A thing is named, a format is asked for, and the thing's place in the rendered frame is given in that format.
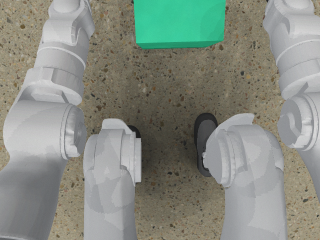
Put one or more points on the robot right thigh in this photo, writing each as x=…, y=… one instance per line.
x=255, y=205

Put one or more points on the robot thigh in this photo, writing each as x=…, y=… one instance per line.
x=255, y=205
x=109, y=187

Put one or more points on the robot left thigh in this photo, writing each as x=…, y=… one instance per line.
x=109, y=187

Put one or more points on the robot right upper arm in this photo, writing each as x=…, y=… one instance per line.
x=299, y=127

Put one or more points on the robot left upper arm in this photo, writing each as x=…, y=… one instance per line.
x=40, y=136

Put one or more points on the right robot forearm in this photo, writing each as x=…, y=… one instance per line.
x=294, y=35

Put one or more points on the left robot forearm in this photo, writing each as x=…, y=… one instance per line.
x=61, y=58

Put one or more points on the carton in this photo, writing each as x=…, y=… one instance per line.
x=175, y=24

